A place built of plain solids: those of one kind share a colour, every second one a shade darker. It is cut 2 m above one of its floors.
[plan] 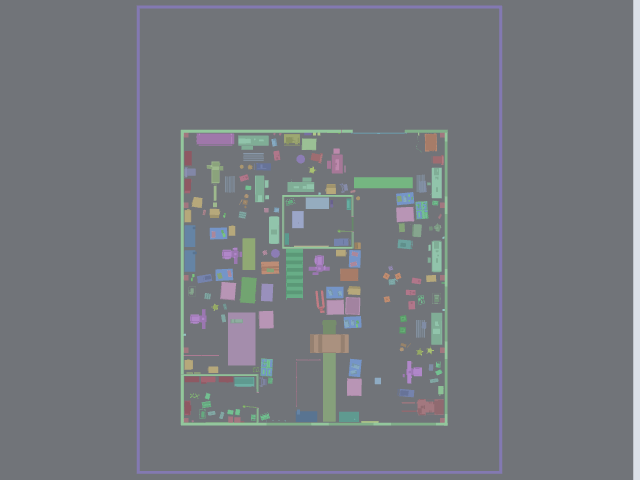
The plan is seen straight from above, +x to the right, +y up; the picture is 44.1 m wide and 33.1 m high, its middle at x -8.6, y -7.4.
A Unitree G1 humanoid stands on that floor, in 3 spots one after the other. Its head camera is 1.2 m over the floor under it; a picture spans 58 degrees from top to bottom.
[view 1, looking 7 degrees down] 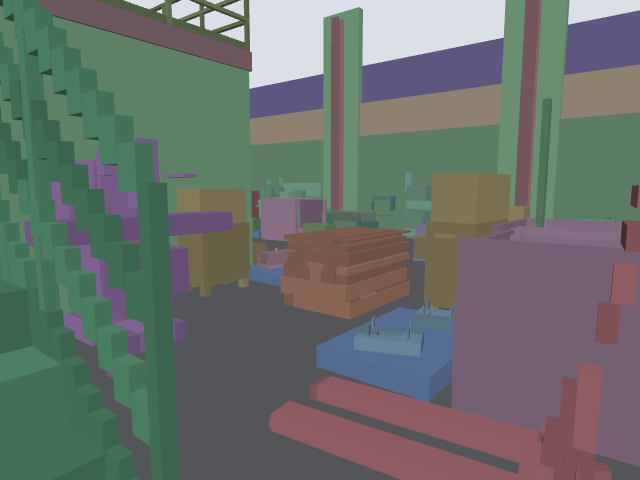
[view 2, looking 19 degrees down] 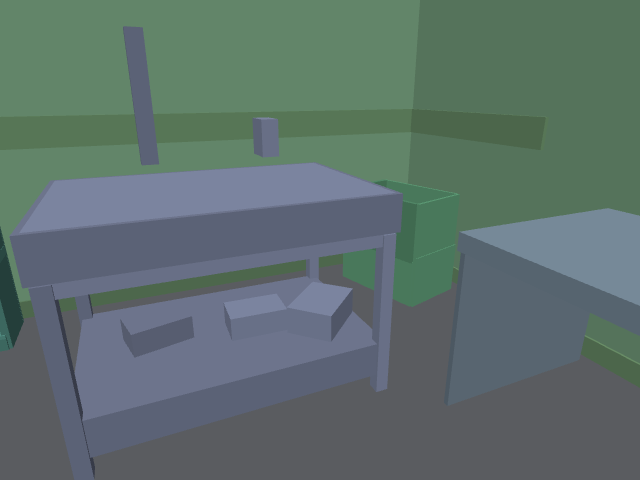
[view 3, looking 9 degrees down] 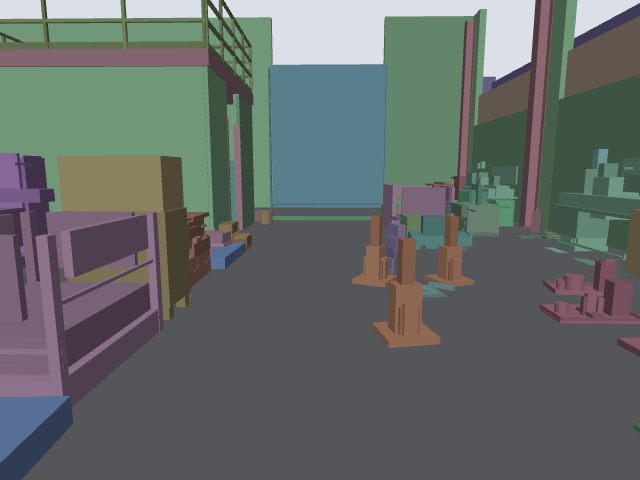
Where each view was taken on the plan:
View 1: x -10.36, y -12.36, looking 38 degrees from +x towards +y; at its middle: pallet_stack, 4.08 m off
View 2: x -8.45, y -6.30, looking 156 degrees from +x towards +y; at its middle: surface_table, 1.48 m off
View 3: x -4.55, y -14.55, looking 91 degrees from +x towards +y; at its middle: ground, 7.67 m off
